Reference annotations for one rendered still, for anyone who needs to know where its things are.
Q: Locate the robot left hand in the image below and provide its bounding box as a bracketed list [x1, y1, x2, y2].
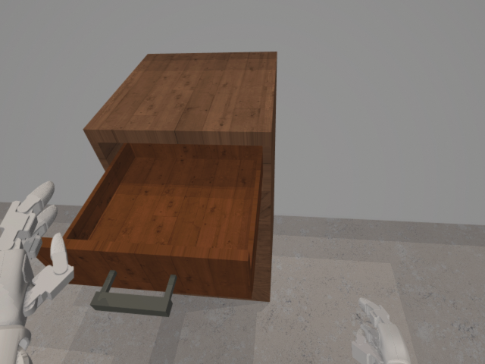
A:
[0, 181, 74, 326]

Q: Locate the drawer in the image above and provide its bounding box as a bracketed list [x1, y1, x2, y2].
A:
[37, 143, 263, 299]

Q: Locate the left robot forearm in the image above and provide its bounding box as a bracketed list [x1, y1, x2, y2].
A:
[0, 325, 33, 364]

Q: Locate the cabinet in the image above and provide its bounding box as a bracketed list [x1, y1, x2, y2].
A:
[83, 52, 277, 302]

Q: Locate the robot right hand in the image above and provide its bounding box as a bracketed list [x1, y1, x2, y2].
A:
[352, 297, 411, 364]

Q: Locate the handle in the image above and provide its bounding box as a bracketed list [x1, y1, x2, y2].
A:
[90, 270, 177, 317]

